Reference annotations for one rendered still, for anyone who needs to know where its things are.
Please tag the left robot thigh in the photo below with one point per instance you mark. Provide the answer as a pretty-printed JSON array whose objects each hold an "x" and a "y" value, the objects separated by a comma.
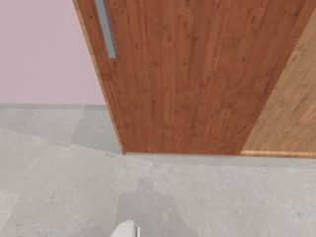
[{"x": 127, "y": 229}]

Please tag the handle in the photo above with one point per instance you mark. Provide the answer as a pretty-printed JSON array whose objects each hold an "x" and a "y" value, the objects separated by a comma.
[{"x": 106, "y": 27}]

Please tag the wardrobe door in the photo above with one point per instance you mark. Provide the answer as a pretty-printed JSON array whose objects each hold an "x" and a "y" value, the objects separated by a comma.
[
  {"x": 193, "y": 76},
  {"x": 287, "y": 122}
]

